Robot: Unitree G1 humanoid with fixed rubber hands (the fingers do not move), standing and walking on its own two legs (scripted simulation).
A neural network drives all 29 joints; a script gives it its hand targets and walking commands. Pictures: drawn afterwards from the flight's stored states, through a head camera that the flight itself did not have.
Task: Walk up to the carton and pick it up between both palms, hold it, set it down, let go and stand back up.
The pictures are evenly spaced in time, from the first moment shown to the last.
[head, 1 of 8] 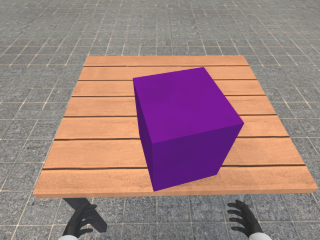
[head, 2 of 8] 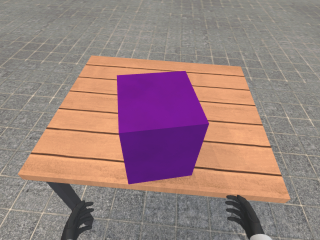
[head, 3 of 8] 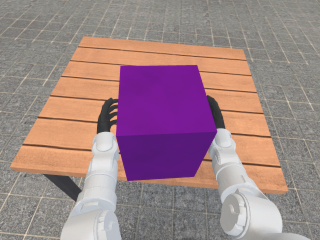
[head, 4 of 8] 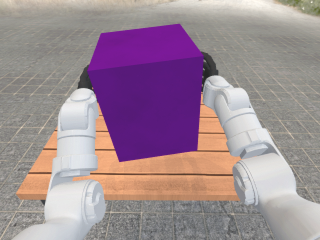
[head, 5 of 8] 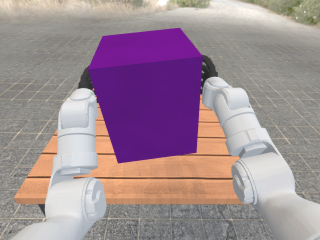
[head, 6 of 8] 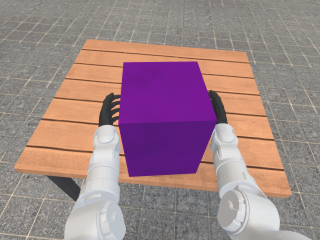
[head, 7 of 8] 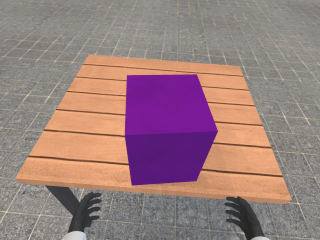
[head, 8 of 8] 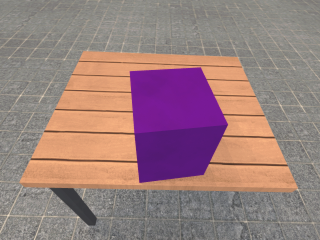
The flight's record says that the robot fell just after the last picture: no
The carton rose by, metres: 0.21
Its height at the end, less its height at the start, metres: +0.00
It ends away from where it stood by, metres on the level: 0.02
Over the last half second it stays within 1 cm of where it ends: yes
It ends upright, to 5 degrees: yes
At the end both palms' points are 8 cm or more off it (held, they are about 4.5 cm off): yes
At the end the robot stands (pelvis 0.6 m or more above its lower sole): yes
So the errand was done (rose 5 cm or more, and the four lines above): yes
